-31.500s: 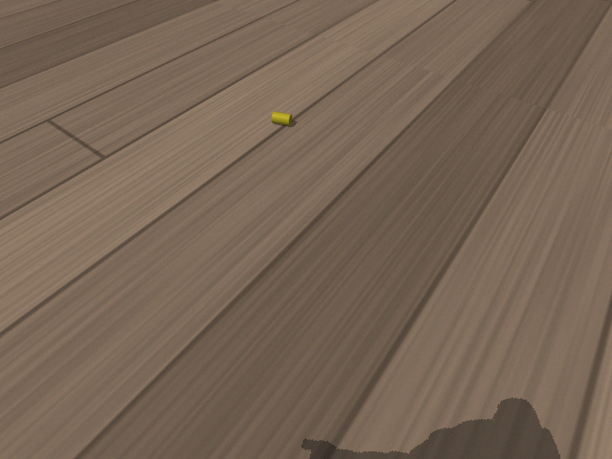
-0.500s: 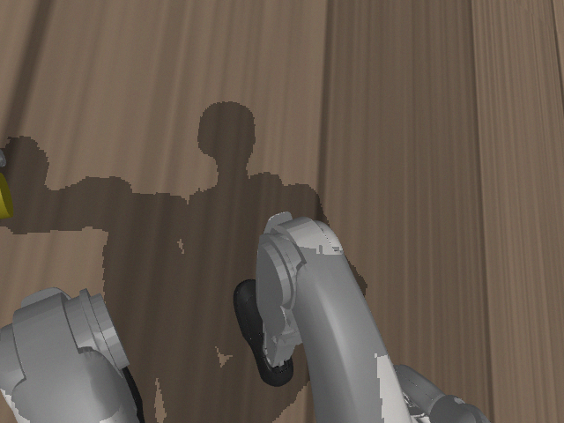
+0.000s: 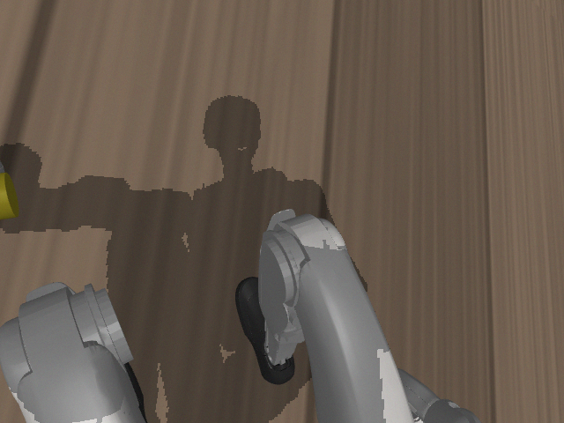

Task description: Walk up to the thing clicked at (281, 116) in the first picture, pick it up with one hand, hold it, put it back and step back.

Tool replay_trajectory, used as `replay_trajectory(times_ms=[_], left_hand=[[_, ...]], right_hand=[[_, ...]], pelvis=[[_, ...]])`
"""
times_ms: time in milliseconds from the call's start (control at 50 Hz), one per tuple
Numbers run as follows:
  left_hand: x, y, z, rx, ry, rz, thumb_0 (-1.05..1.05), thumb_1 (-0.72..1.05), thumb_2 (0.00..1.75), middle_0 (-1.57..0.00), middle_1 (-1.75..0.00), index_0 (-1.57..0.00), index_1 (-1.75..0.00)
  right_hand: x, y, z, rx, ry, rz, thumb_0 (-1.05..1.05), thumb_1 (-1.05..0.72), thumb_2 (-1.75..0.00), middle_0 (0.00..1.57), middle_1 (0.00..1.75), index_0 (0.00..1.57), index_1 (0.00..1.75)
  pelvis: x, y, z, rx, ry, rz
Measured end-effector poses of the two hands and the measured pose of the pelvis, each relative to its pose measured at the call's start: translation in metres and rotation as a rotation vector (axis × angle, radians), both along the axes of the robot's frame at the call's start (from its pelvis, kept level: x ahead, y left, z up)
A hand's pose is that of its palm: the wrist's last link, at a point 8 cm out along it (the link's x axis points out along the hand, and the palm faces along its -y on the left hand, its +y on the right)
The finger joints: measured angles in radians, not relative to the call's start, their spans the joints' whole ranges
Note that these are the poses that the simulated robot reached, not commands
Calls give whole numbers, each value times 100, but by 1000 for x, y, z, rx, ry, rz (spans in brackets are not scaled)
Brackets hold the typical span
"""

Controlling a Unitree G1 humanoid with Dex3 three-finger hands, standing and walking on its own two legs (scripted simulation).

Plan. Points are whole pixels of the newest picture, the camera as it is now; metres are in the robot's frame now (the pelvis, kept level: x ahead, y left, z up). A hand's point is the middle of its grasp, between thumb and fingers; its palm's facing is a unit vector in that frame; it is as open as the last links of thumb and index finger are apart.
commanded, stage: close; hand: left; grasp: from above
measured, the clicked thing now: out of the picture +0.44 +0.28 -0.27
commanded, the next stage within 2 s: settle in 0.76 s
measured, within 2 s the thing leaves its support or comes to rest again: leaves its support in 1.14 s
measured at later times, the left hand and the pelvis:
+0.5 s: hand out of the picture +0.43 +0.28 -0.25, palm faces -0.49 -0.11 -0.86, open 9.2 cm; pelvis +0.00 +0.00 +0.00, yaw +0 degrees
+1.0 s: hand out of the picture +0.43 +0.28 -0.25, palm faces -0.48 -0.10 -0.87, open 9.2 cm; pelvis +0.00 +0.00 +0.00, yaw +0 degrees
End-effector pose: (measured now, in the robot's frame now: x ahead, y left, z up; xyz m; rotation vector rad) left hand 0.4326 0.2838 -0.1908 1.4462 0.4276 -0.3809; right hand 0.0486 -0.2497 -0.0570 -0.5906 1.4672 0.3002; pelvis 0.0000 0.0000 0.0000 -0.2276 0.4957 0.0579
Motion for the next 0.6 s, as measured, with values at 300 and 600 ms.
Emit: replay_trajectory(times_ms=[300, 600], left_hand=[[1, -3, 2, 31, -22, 52, 1, 16, 45, -59, -72, -65, -63], [7, 1, 1, 15, 3, 63, 0, 16, 41, -66, -60, -71, -53]], right_hand=[[2, -18, 17, -50, -37, 19, 0, -90, -90, 20, 30, 20, 29], [-4, -13, 9, -36, -16, 1, 0, -90, -90, 20, 30, 20, 29]], pelvis=[[-4, 1, 3, 3, 10, -2], [-2, 0, 0, 6, 5, 0]])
